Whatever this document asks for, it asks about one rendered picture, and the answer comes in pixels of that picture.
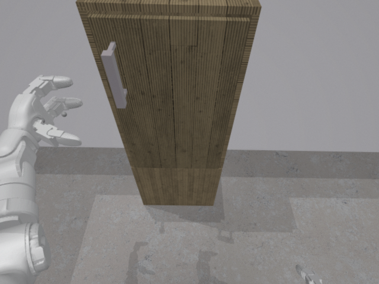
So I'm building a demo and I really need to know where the left robot upper arm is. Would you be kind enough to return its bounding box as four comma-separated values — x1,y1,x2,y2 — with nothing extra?
0,222,51,284

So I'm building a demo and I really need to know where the robot left hand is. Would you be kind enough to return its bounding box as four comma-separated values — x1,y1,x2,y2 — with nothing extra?
8,75,83,147

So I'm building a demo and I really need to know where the handle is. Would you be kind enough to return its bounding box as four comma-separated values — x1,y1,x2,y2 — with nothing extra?
101,41,127,108

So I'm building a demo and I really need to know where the robot right hand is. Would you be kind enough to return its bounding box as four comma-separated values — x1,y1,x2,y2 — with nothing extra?
296,264,322,284

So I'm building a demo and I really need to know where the left robot forearm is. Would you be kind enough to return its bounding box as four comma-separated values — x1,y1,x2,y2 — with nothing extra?
0,128,40,230

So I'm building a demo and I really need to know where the cupboard door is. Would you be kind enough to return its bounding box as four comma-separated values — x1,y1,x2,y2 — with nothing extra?
87,14,250,169

